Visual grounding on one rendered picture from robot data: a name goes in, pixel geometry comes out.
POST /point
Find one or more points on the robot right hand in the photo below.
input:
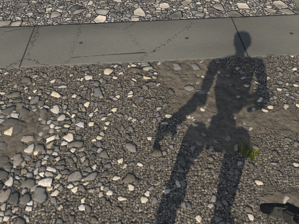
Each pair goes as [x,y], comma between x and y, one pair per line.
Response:
[287,211]

